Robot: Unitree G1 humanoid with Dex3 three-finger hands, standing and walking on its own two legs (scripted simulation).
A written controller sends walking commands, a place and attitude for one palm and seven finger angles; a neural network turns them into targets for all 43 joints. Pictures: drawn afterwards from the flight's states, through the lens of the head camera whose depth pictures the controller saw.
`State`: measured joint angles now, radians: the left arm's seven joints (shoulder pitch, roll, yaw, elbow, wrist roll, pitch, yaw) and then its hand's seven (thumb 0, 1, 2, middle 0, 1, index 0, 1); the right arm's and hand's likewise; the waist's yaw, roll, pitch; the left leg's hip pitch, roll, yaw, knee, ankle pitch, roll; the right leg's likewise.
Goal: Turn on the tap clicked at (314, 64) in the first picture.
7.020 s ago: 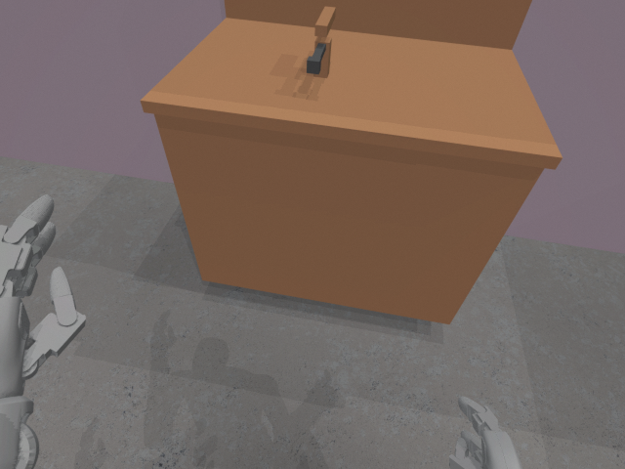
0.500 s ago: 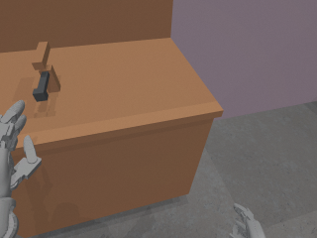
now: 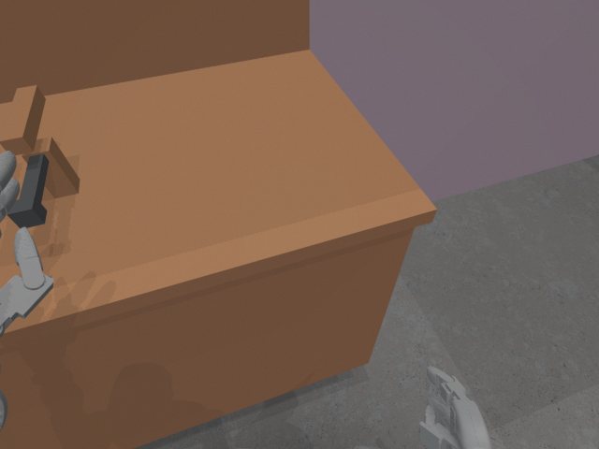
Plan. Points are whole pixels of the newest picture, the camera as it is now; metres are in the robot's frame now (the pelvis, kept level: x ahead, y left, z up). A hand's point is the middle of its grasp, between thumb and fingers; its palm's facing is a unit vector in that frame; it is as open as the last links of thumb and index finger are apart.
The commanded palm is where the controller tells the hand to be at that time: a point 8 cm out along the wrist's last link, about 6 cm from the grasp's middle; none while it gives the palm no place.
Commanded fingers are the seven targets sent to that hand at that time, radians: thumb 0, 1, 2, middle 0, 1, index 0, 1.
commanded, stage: shuffle to correct the standing spot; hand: left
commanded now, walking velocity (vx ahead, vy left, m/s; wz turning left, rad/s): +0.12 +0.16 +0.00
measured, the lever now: (27, 212) +0.35 +0.37 +0.14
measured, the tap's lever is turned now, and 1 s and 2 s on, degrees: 0 0 0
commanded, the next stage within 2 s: come to a stop and stand still in 0.18 s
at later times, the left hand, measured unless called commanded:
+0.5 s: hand (24, 224) +0.29 +0.30 +0.20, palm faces +0.42 -0.82 -0.40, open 7.4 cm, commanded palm +0.22 +0.34 +0.20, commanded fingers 0.00 0.90 0.90 -0.20 -0.30 -0.20 -0.30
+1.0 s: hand (64, 248) +0.28 +0.27 +0.17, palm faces +0.28 -0.91 -0.31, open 7.4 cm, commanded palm +0.22 +0.33 +0.20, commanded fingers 0.00 0.90 0.90 -0.20 -0.30 -0.20 -0.30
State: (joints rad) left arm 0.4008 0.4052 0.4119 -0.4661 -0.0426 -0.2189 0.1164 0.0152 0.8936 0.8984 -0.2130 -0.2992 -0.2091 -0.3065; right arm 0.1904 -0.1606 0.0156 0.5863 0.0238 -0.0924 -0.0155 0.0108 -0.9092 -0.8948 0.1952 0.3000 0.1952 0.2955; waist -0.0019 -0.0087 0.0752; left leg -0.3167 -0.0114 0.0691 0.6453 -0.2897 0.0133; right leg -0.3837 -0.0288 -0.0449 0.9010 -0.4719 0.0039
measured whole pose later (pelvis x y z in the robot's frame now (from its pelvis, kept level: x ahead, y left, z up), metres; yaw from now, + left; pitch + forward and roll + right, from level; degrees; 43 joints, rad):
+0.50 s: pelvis +0.06 +0.05 +0.01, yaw +1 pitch -3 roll +3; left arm 0.39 0.43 0.40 -0.56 -0.03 -0.20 0.15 0.02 0.89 0.90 -0.22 -0.30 -0.21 -0.31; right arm 0.12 -0.16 -0.02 0.58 0.01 -0.11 -0.04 0.01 -0.91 -0.90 0.19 0.30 0.19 0.30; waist 0.00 -0.10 0.13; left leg -0.28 0.01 0.11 0.55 -0.20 0.00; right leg -0.35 -0.04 0.00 0.98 -0.50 0.01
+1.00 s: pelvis +0.06 +0.05 +0.02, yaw -2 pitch -2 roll +0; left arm 0.43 0.32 0.28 -0.46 -0.04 -0.20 0.08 0.02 0.90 0.90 -0.21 -0.30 -0.21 -0.31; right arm 0.22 -0.25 -0.01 0.59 0.02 -0.13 -0.02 0.01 -0.91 -0.89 0.20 0.30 0.20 0.30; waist 0.01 -0.04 0.07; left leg -0.25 0.02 0.04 0.50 -0.21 0.02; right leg -0.22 0.06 -0.05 0.45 -0.20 -0.06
